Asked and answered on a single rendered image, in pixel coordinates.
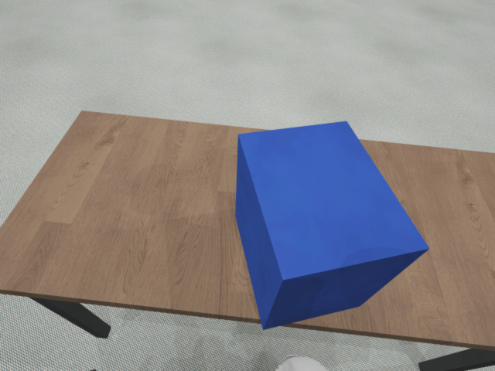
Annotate carton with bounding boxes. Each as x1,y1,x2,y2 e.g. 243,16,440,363
235,121,429,330

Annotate table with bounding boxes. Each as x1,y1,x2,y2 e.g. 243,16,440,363
0,111,495,371

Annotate robot right shin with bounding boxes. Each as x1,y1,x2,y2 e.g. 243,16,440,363
283,355,298,362

